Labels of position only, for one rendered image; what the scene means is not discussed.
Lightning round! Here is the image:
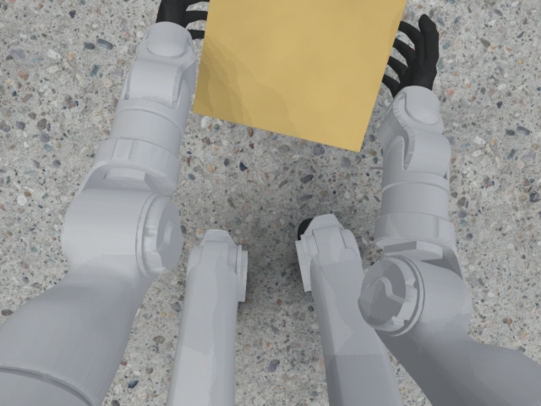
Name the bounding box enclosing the carton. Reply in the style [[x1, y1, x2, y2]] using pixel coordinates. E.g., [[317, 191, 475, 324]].
[[193, 0, 407, 152]]

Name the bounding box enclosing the right robot hand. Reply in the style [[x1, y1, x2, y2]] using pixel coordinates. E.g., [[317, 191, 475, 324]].
[[381, 14, 439, 99]]

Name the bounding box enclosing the left robot upper arm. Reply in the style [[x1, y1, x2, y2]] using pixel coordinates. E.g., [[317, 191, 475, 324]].
[[0, 188, 183, 406]]

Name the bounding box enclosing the right robot upper arm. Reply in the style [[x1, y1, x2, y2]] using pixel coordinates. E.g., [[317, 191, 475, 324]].
[[358, 255, 541, 406]]

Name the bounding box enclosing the robot left thigh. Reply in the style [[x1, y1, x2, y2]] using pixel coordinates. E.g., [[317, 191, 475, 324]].
[[166, 240, 248, 406]]

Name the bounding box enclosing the right robot foot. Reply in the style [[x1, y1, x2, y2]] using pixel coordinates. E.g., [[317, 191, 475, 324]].
[[298, 218, 313, 293]]

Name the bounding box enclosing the right robot forearm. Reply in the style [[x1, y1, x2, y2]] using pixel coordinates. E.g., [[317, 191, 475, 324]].
[[374, 85, 467, 285]]

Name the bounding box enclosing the left robot hand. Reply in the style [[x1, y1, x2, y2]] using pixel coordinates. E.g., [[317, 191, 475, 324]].
[[156, 0, 210, 40]]

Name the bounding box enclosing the left robot forearm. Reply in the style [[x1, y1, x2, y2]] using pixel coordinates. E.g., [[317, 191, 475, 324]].
[[62, 22, 196, 258]]

